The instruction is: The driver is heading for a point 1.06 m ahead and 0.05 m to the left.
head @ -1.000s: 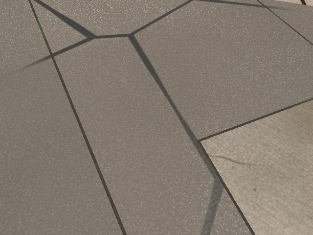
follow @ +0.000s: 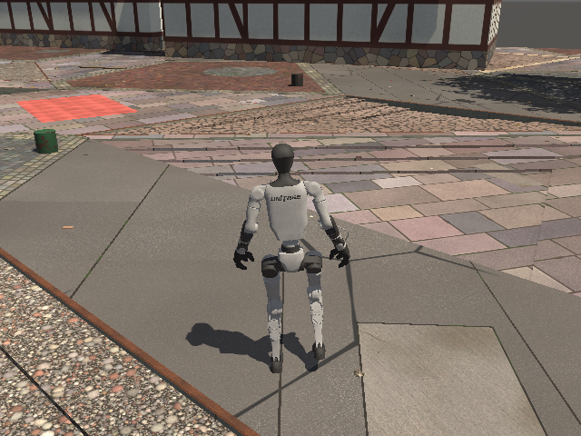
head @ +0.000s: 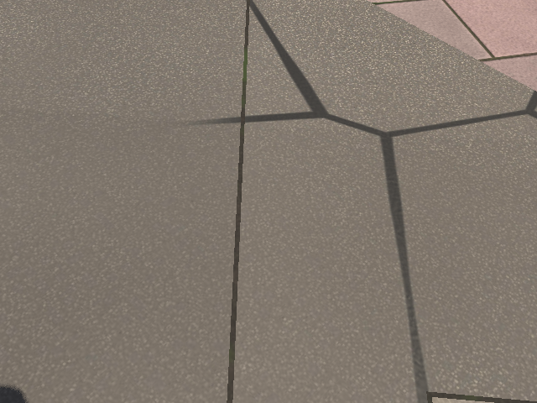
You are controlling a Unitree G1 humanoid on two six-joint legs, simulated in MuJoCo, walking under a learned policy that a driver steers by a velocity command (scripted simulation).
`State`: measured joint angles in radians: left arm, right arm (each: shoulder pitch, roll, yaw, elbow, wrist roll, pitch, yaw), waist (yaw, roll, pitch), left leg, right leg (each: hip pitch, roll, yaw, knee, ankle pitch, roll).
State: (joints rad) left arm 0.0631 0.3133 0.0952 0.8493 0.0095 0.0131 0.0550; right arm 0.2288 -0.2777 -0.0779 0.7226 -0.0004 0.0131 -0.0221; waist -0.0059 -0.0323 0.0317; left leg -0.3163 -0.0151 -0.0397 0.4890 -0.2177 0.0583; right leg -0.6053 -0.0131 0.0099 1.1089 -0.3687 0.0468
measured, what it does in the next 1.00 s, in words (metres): steps on the spot: right foot, then left foot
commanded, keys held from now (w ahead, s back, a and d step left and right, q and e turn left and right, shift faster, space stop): q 0.18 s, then no key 0.82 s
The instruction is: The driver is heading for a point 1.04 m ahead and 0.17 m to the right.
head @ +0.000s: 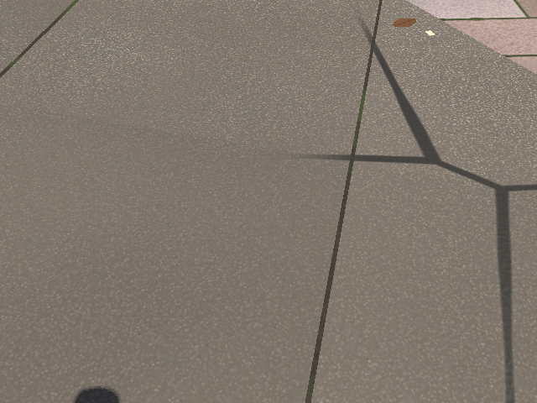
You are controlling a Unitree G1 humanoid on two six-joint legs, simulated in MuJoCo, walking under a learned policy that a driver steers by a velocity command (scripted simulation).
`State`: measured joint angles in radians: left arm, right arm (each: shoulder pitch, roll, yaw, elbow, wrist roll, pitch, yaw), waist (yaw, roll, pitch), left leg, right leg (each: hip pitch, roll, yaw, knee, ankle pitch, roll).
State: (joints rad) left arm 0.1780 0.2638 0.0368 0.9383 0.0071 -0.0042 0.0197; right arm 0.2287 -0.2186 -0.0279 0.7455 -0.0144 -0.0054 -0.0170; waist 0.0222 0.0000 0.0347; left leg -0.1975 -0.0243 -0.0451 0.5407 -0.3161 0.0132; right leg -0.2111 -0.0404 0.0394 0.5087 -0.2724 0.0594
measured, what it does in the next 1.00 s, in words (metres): walks ahead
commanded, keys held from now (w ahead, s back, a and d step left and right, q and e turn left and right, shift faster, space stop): no key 0.38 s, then w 0.62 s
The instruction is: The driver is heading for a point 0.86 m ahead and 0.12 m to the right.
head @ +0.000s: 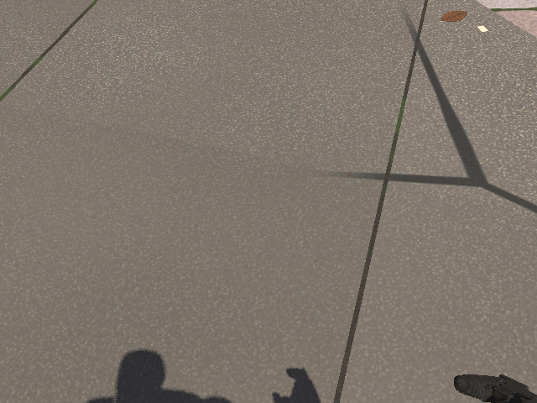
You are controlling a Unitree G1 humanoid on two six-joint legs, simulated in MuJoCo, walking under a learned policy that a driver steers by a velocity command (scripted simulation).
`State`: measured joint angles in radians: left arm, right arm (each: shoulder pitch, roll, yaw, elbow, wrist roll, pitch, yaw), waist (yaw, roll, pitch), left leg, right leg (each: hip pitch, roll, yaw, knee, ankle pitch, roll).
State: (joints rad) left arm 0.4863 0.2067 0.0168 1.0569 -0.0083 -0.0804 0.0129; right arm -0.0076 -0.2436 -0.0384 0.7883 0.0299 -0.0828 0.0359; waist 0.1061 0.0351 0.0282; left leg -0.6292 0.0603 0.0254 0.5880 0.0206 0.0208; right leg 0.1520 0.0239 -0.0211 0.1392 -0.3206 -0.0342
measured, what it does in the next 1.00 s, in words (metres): walks ahead: left foot, then right foot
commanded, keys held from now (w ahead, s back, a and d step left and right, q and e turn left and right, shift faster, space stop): w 1.00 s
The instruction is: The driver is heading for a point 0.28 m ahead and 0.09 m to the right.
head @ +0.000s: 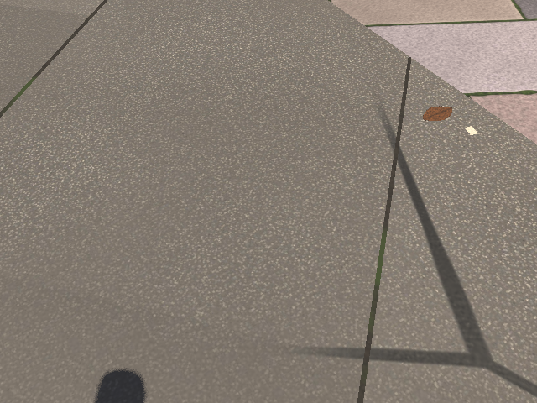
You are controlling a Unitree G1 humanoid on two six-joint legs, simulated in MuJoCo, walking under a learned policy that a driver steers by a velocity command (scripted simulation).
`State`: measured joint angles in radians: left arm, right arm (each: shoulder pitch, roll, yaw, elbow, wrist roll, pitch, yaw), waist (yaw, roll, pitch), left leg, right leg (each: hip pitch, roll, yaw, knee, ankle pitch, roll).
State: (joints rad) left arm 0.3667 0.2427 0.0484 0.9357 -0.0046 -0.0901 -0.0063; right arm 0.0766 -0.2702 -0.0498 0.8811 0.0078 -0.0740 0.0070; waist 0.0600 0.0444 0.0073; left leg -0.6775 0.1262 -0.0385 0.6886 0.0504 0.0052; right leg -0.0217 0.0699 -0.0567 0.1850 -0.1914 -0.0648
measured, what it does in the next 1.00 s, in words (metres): walks ahead: left foot, then right foot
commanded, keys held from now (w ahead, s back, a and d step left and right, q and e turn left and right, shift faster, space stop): w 0.08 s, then w+e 0.02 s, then no key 0.90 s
